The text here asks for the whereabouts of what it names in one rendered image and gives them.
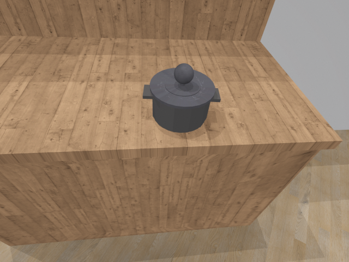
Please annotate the lid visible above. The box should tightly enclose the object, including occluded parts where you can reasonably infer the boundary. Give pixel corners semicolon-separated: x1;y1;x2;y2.
150;68;215;109

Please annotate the table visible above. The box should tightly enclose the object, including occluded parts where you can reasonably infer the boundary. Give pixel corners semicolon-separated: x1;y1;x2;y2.
0;0;342;246

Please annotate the knob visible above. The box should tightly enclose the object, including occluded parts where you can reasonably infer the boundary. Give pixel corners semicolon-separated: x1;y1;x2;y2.
174;63;194;84

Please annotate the pot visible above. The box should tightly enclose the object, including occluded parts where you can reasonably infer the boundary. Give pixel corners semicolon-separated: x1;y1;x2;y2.
143;85;221;133

